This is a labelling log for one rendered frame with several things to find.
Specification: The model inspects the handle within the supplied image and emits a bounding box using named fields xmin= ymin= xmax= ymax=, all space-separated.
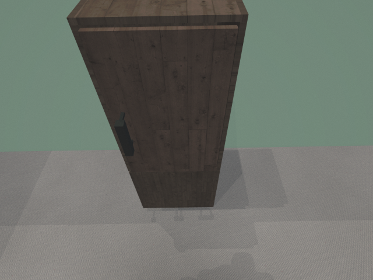
xmin=114 ymin=112 xmax=134 ymax=156

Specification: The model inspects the cupboard door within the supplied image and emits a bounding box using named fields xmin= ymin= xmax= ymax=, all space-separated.
xmin=78 ymin=25 xmax=238 ymax=172

